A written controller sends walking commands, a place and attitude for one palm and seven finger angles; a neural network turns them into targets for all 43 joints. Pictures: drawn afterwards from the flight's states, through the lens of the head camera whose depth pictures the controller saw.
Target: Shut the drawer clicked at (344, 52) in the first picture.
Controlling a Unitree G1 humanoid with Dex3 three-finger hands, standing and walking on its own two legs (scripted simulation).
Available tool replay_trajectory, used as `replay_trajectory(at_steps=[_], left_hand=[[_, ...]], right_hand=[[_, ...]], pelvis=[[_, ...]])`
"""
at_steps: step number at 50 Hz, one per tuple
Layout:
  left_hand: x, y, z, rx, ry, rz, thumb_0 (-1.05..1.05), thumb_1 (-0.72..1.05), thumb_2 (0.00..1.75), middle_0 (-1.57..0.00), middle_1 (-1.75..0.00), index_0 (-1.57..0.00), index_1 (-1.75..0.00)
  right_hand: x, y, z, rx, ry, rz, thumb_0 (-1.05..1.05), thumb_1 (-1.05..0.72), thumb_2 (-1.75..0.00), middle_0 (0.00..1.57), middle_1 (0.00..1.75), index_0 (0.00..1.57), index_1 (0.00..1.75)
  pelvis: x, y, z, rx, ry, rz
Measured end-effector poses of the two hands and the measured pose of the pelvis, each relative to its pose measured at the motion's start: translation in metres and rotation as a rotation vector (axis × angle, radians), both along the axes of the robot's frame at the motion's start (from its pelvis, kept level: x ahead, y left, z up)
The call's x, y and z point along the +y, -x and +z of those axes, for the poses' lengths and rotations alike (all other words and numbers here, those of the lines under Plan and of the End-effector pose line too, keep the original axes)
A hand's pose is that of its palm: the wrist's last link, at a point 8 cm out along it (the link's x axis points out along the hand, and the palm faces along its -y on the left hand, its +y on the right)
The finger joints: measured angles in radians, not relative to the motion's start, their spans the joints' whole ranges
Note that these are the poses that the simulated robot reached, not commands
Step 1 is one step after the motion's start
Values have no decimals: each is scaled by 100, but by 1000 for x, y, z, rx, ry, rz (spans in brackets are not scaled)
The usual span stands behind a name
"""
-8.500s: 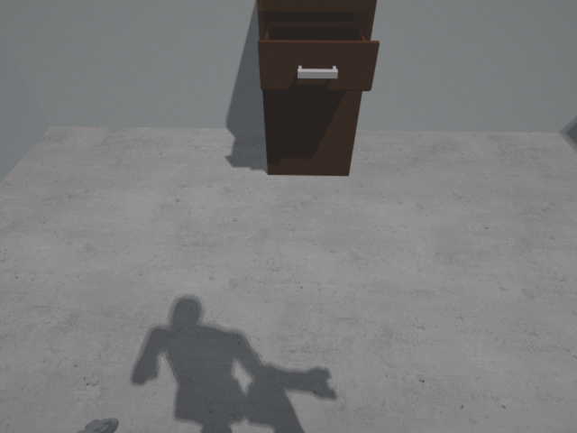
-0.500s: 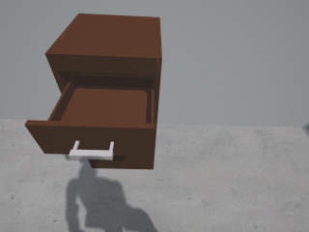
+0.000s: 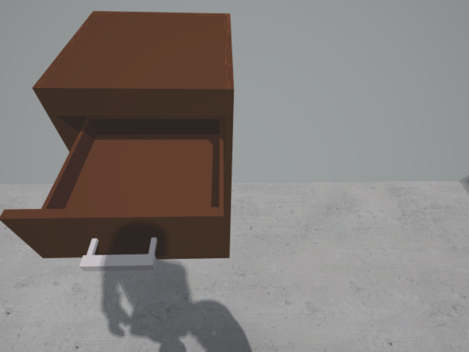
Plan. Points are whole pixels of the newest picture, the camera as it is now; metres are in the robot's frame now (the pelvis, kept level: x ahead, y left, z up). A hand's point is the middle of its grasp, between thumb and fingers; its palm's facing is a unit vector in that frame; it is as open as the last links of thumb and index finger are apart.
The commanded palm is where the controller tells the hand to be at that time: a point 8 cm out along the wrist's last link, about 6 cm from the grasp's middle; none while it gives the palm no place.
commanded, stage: come to a stop and stand still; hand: left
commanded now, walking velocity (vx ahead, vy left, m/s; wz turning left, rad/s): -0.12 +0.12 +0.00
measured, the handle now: (121, 252) +0.30 +0.23 -0.04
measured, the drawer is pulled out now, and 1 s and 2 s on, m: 0.29 0.29 0.29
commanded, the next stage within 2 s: look again from close up in 1.12 s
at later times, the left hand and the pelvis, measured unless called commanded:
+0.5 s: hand out of the picture +0.01 +0.16 -0.17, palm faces +0.03 -0.98 -0.21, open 7.3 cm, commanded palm none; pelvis -0.01 -0.02 +0.00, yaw -1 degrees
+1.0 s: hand out of the picture +0.03 +0.15 -0.17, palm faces +0.04 -0.97 -0.22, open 7.4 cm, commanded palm none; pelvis +0.01 -0.03 +0.00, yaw +0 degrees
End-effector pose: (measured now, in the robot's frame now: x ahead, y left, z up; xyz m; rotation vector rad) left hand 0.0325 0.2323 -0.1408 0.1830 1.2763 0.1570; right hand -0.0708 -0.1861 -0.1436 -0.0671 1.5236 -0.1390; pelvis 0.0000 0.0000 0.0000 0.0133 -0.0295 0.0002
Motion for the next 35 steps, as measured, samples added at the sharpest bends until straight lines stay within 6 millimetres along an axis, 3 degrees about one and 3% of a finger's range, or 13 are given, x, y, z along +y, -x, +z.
replay_trajectory(at_steps=[4, 10, 15, 21, 27, 35], left_hand=[[-7, -19, 1, -27, -10, -8, 3, 94, 90, -20, -30, -20, -30], [-15, -25, -2, -39, 6, -2, 1, 94, 90, -20, -30, -20, -30], [-15, -16, -2, -38, 6, 10, 0, 94, 90, -20, -30, -20, -30], [-18, 9, 1, 0, 3, 18, 0, 94, 90, -20, -30, -20, -30], [-30, 40, 0, 75, 30, 32, 1, 92, 90, -20, -30, -20, -30], [-52, 67, -1, 151, 76, 55, 1, 91, 90, -20, -30, -20, -30]], right_hand=[[-9, -13, -8, 9, -9, -16, 0, -91, -90, 20, 30, 20, 30], [-25, -42, -6, -73, 28, -6, 0, -91, -90, 20, 30, 20, 30], [-37, -64, -3, -146, 55, 26, 0, -91, -90, 20, 30, 20, 30], [-51, -82, 1, -207, 69, 49, 0, -92, -90, 20, 30, 20, 30], [-55, -79, 5, -200, 66, 60, 0, -92, -90, 20, 30, 20, 30], [-47, -49, 5, -99, 36, 56, 0, -92, -90, 20, 30, 20, 30]], pelvis=[[-6, -6, -4, -3, -2, 0], [-8, -1, -4, 11, -8, -1], [-9, 6, -3, 4, -9, -18], [-13, 9, -1, -4, -5, -24], [-18, 8, 3, 3, -1, -21], [-24, 3, 6, 3, 3, -12]])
